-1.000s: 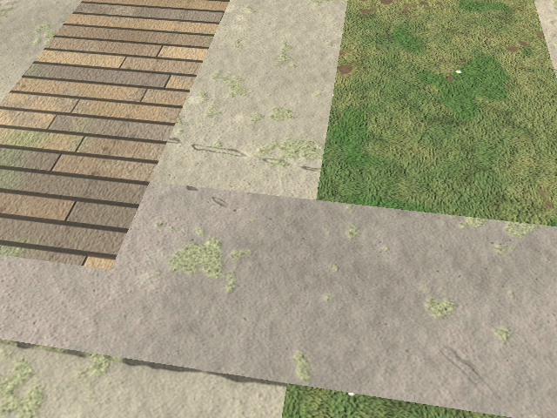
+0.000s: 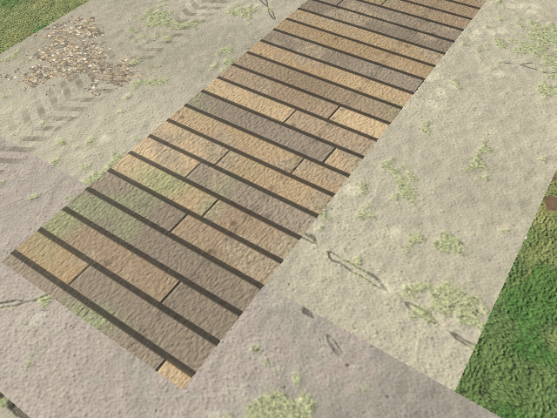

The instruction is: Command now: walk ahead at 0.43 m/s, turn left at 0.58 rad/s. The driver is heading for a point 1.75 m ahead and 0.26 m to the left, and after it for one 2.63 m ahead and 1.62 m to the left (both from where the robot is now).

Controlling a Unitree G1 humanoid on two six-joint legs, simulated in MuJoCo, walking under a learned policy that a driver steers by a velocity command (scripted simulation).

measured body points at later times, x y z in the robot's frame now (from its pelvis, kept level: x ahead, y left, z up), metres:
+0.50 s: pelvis +0.14 +0.04 -0.01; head +0.18 +0.08 +0.43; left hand +0.19 +0.33 -0.14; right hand +0.32 -0.20 -0.12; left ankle +0.20 +0.10 -0.75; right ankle +0.21 -0.12 -0.67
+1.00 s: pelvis +0.18 +0.00 +0.00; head +0.20 -0.01 +0.45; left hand +0.18 +0.27 -0.12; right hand +0.37 -0.20 -0.14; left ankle +0.14 +0.11 -0.72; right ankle +0.21 -0.09 -0.75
